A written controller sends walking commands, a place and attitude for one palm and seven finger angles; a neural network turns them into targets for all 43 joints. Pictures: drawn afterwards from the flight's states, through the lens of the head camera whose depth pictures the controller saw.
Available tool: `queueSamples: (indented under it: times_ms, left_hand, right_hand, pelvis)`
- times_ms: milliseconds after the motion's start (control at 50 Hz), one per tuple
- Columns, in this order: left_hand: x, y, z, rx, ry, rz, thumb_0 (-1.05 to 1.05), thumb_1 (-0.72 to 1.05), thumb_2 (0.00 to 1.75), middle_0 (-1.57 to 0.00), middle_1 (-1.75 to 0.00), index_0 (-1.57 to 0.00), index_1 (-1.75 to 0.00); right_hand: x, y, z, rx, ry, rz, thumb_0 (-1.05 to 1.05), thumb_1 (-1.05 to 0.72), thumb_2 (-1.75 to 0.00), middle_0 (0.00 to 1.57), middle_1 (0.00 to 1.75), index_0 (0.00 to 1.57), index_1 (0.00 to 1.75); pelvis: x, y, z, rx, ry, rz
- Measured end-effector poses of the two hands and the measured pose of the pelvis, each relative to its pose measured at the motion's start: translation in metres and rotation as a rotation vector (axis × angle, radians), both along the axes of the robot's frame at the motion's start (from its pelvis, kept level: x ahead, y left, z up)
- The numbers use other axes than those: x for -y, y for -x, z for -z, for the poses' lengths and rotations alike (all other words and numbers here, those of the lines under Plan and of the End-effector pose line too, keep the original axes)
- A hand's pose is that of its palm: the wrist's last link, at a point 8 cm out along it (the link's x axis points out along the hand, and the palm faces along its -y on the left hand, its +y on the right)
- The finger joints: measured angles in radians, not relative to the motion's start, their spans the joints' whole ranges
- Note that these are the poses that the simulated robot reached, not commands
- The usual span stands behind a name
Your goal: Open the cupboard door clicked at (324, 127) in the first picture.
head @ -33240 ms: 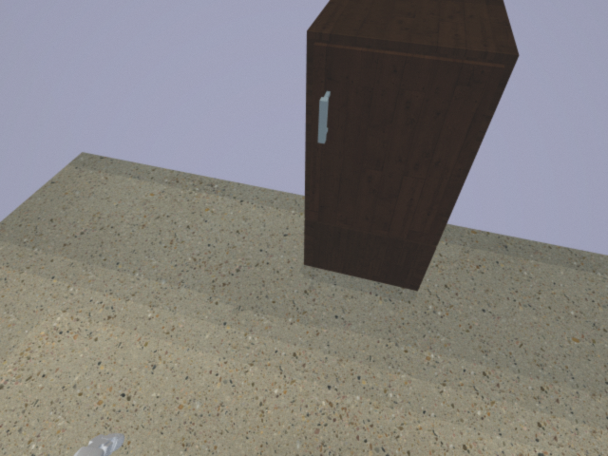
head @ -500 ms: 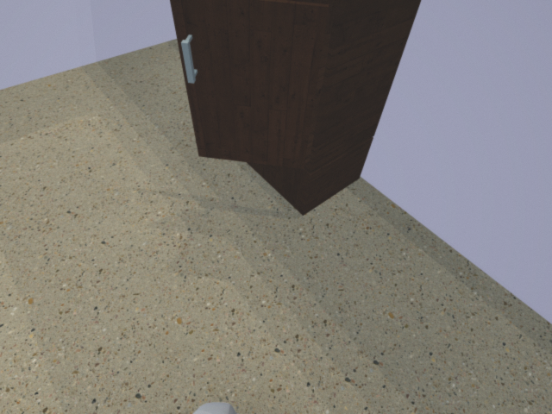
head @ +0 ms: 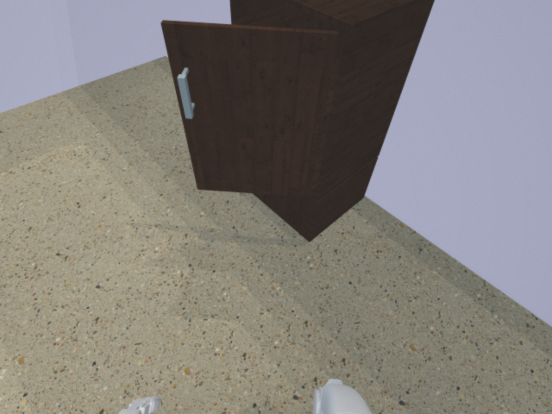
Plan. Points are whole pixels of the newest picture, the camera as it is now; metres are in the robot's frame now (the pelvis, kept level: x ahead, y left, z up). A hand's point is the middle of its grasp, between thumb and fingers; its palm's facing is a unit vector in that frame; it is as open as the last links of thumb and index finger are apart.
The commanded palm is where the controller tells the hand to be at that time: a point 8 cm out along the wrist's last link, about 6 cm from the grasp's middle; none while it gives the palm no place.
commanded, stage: take the last steps up to it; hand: left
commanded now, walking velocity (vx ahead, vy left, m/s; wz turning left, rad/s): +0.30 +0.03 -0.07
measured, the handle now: (187, 93) +0.89 +0.26 -0.04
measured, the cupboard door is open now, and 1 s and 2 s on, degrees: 43 43 43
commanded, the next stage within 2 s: come to a stop and stand still in 0.64 s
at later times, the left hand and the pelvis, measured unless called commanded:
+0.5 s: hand (174, 386) +0.19 +0.18 -0.17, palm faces +0.06 -0.98 -0.21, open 7.2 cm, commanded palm none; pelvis +0.19 -0.01 +0.00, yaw -1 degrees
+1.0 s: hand (183, 280) +0.40 +0.20 -0.18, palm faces -0.04 -0.97 -0.23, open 7.3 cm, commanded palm none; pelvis +0.33 +0.01 -0.01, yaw -4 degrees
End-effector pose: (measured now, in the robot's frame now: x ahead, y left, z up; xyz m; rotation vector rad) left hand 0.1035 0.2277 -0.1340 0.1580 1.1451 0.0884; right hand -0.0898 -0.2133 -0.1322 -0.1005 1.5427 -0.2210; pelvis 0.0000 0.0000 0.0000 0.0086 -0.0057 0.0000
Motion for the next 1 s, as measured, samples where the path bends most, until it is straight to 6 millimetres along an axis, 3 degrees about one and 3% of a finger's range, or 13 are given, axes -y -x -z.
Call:
queueSamples:
  times_ms: [120, 180, 220, 300, 460, 580, 640, 700, 780, 880, 1000]
  left_hand:
    - [0.028, -0.092, 0.001, 0.061, 0.013, 0.086, 0.01, 0.91, 0.90, -0.20, -0.30, -0.20, -0.30]
    - [0.043, -0.130, 0.006, 0.109, 0.018, 0.099, 0.01, 0.90, 0.90, -0.20, -0.30, -0.20, -0.30]
    - [0.048, -0.141, 0.008, 0.130, 0.020, 0.079, 0.01, 0.90, 0.90, -0.20, -0.30, -0.20, -0.30]
    - [0.048, -0.125, 0.008, 0.045, 0.015, 0.019, 0.00, 0.90, 0.90, -0.20, -0.30, -0.20, -0.30]
    - [0.008, -0.091, 0.002, -0.145, -0.045, -0.095, -0.02, 0.95, 0.90, -0.20, -0.30, -0.20, -0.30]
    - [-0.007, -0.074, 0.012, -0.303, -0.004, -0.156, -0.01, 0.92, 0.90, -0.20, -0.30, -0.20, -0.30]
    - [-0.017, -0.078, 0.027, -0.373, 0.018, -0.159, 0.00, 0.91, 0.90, -0.20, -0.30, -0.20, -0.30]
    - [-0.025, -0.104, 0.029, -0.380, 0.017, -0.132, 0.01, 0.91, 0.90, -0.20, -0.30, -0.20, -0.30]
    - [-0.030, -0.163, 0.022, -0.296, 0.016, -0.098, 0.01, 0.91, 0.90, -0.20, -0.30, -0.20, -0.30]
    - [-0.029, -0.235, 0.014, -0.183, -0.010, -0.054, 0.01, 0.92, 0.90, -0.20, -0.30, -0.20, -0.30]
    - [-0.025, -0.289, 0.014, -0.126, -0.065, 0.000, 0.01, 0.92, 0.90, -0.20, -0.30, -0.20, -0.30]
  right_hand:
    - [-0.016, 0.008, 0.001, -0.143, -0.048, 0.073, 0.00, -0.91, -0.90, 0.20, 0.29, 0.20, 0.29]
    - [-0.015, -0.004, 0.006, -0.199, -0.070, 0.101, 0.00, -0.91, -0.90, 0.20, 0.29, 0.20, 0.29]
    - [-0.009, -0.024, 0.010, -0.205, -0.077, 0.107, 0.00, -0.91, -0.90, 0.20, 0.30, 0.20, 0.29]
    - [0.012, -0.102, 0.014, -0.091, -0.055, 0.071, 0.01, -0.91, -0.90, 0.20, 0.30, 0.20, 0.29]
    - [0.040, -0.294, 0.003, 0.240, 0.013, -0.059, 0.01, -0.94, -0.90, 0.20, 0.29, 0.20, 0.29]
    - [0.025, -0.415, -0.008, 0.400, 0.046, -0.158, 0.01, -0.94, -0.90, 0.19, 0.29, 0.20, 0.29]
    - [0.009, -0.460, -0.004, 0.480, 0.069, -0.188, 0.00, -0.93, -0.90, 0.19, 0.29, 0.20, 0.29]
    - [-0.007, -0.474, -0.005, 0.487, 0.061, -0.185, 0.00, -0.92, -0.90, 0.20, 0.29, 0.20, 0.29]
    - [-0.025, -0.464, -0.002, 0.409, 0.025, -0.157, 0.00, -0.92, -0.90, 0.20, 0.29, 0.20, 0.29]
    - [-0.013, -0.450, 0.003, 0.314, 0.049, -0.095, -0.02, -0.96, -0.90, 0.20, 0.30, 0.21, 0.29]
    - [0.005, -0.435, 0.020, 0.210, 0.032, -0.013, -0.01, -0.94, -0.90, 0.20, 0.30, 0.21, 0.29]
  pelvis:
    - [0.010, -0.050, 0.009, -0.009, 0.005, 0.009]
    - [0.020, -0.080, 0.018, -0.005, 0.001, 0.010]
    - [0.026, -0.094, 0.020, 0.004, 0.006, 0.012]
    - [0.030, -0.120, 0.010, 0.018, 0.017, 0.008]
    - [0.022, -0.177, -0.004, -0.004, 0.013, 0.011]
    - [-0.005, -0.230, 0.002, -0.002, 0.014, 0.017]
    - [-0.022, -0.255, 0.015, 0.001, 0.022, 0.032]
    - [-0.028, -0.270, 0.014, 0.011, 0.002, 0.051]
    - [-0.033, -0.288, 0.005, 0.004, 0.001, 0.051]
    - [-0.031, -0.308, 0.002, -0.003, -0.003, 0.051]
    - [-0.014, -0.328, 0.011, -0.005, -0.017, 0.076]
